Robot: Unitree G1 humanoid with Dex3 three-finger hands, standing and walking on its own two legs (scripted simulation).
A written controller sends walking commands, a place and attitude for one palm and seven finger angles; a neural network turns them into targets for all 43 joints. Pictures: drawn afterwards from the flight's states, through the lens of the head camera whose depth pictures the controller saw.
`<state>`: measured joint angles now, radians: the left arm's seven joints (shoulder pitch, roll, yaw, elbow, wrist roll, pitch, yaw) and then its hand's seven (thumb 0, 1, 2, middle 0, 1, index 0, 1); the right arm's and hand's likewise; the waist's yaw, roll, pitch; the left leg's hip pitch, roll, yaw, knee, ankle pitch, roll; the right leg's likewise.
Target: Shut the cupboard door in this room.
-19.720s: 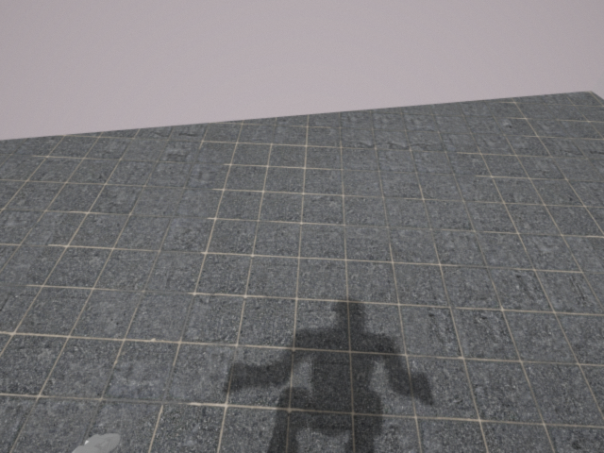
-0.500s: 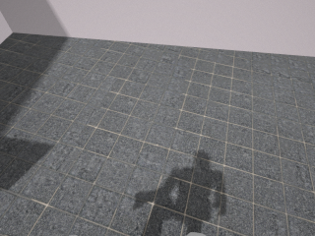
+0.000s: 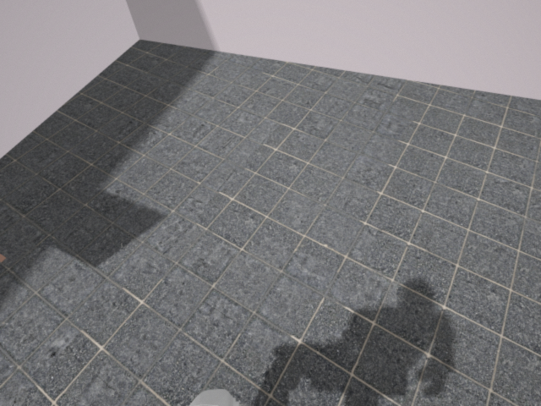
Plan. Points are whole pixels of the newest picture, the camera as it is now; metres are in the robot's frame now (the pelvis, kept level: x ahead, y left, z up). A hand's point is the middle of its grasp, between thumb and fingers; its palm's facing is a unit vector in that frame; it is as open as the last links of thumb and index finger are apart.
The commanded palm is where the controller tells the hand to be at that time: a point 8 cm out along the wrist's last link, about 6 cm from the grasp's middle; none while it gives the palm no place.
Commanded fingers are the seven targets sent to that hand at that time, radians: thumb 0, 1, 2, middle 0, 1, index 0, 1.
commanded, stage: turn or walk to find it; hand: left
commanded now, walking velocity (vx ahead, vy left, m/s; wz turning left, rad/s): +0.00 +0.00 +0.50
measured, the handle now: out of the picture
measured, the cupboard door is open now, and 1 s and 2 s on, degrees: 84 84 84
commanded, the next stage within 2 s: none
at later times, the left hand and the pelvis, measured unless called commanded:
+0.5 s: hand out of the picture +0.05 +0.24 -0.16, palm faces +0.25 -0.93 -0.28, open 7.4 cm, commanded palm none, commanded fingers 0.00 0.90 0.90 -0.20 -0.30 -0.20 -0.30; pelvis +0.00 +0.01 -0.01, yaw +14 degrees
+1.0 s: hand out of the picture -0.09 +0.20 -0.18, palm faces +0.53 -0.81 -0.24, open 7.4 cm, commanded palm none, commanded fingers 0.00 0.90 0.90 -0.20 -0.30 -0.20 -0.30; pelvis -0.02 +0.00 -0.01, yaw +31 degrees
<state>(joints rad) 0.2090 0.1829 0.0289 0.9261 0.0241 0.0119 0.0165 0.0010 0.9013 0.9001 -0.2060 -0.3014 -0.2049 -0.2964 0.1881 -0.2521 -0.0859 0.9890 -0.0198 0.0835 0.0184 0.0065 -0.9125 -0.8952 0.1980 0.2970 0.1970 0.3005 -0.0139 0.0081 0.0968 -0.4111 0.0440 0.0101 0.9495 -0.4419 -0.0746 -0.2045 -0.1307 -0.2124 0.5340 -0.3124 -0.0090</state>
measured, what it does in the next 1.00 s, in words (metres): steps on the spot, turning left: left foot, then right foot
